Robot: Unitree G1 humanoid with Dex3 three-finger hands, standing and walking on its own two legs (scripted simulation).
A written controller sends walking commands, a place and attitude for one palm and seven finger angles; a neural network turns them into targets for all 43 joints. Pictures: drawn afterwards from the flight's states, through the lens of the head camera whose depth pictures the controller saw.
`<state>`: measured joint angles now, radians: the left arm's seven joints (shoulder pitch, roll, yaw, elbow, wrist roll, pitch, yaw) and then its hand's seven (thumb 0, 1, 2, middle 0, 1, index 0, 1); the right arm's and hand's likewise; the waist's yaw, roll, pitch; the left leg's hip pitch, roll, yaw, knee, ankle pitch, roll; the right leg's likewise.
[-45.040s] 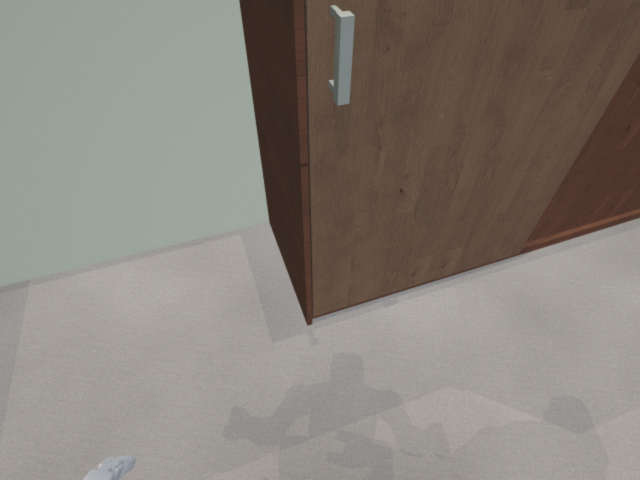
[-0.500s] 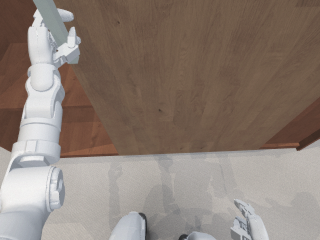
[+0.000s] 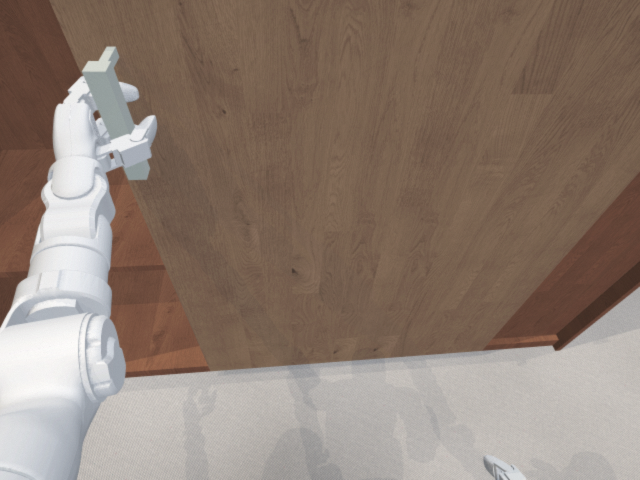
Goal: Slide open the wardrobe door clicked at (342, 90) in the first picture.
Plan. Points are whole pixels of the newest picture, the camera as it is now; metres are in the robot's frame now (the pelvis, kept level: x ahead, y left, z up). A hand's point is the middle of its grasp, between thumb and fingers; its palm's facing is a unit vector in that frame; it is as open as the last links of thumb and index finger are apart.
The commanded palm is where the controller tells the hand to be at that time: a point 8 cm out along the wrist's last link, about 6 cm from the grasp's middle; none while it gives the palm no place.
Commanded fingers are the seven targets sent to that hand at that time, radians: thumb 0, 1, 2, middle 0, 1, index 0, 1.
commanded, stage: loosen the grip on the handle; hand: left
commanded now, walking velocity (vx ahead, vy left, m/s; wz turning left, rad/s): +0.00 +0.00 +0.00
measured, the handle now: (125, 116) +0.50 +0.26 +0.19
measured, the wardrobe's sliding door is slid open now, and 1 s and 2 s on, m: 0.56 0.56 0.55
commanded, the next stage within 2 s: slip the hand off the handle in 0.44 s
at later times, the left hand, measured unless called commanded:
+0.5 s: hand (140, 142) +0.46 +0.23 +0.18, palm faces +0.29 -0.95 -0.13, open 13.8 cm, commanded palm +0.43 +0.28 +0.18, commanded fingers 0.00 -0.55 0.20 -0.25 -1.15 -0.25 -1.15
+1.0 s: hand (132, 139) +0.47 +0.24 +0.18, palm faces +0.26 -0.96 -0.12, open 13.5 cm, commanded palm +0.43 +0.33 +0.18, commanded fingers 0.00 -0.55 0.20 -0.25 -1.15 -0.25 -1.15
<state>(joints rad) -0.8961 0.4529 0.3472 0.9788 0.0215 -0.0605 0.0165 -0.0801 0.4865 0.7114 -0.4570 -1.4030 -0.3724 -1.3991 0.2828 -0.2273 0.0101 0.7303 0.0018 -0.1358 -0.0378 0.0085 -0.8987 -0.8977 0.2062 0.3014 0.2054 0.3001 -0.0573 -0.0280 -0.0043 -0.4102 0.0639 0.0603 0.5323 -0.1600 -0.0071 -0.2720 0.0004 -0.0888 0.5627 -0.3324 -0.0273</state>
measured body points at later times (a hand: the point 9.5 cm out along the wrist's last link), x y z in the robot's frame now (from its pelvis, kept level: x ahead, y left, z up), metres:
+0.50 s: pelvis +0.00 +0.02 +0.00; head +0.03 +0.02 +0.45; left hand +0.44 +0.28 +0.19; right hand +0.05 -0.26 -0.11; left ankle +0.07 +0.13 -0.73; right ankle -0.02 -0.10 -0.73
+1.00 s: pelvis +0.01 +0.01 +0.00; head +0.03 +0.02 +0.45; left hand +0.45 +0.29 +0.19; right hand +0.06 -0.26 -0.11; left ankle +0.07 +0.13 -0.73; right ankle -0.02 -0.10 -0.73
